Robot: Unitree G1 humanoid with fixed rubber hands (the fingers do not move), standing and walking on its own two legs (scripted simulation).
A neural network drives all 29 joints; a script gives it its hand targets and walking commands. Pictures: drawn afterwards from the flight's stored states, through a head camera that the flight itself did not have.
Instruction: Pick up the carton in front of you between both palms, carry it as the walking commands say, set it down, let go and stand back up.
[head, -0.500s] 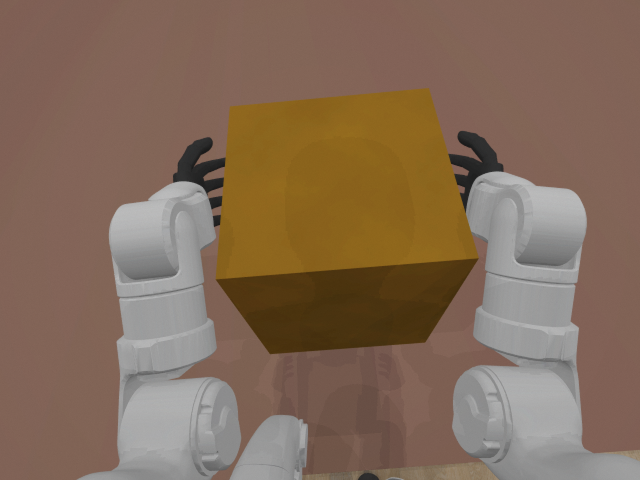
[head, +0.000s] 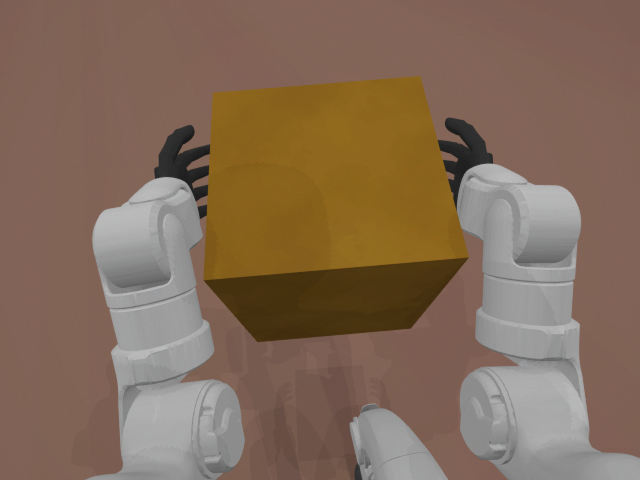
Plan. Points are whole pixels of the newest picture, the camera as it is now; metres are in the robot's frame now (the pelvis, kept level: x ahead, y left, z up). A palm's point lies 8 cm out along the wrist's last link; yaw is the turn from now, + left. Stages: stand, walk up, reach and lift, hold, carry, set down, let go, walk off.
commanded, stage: carry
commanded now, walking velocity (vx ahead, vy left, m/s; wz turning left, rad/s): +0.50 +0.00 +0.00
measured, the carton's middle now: (326, 228) +0.39 -0.06 +0.08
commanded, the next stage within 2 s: none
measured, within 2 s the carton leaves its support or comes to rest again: neither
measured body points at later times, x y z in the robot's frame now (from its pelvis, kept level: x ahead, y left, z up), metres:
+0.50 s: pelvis +0.31 -0.01 +0.02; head +0.35 -0.01 +0.46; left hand +0.67 +0.19 +0.13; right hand +0.71 -0.11 +0.13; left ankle +0.39 +0.13 -0.69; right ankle +0.28 -0.08 -0.73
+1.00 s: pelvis +0.64 +0.03 -0.01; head +0.62 +0.03 +0.44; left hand +0.92 +0.18 +0.10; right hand +0.92 -0.12 +0.09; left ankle +0.48 +0.13 -0.73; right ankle +0.74 -0.06 -0.74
